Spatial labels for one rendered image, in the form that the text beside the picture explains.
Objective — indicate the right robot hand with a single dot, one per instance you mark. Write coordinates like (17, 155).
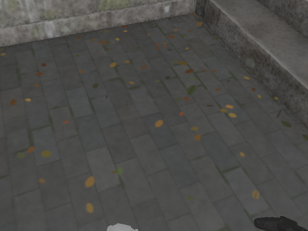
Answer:
(277, 224)

